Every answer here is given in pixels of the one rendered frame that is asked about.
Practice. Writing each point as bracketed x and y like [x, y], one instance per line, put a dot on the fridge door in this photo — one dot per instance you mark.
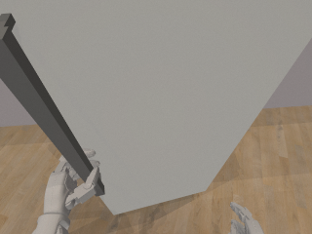
[162, 90]

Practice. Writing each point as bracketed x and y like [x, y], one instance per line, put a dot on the handle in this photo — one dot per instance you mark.
[22, 80]

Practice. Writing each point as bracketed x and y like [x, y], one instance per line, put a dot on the robot left forearm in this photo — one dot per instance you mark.
[52, 223]

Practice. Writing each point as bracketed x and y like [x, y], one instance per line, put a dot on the right robot hand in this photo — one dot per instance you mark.
[251, 226]

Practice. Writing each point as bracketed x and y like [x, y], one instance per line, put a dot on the left robot hand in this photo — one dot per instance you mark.
[63, 180]

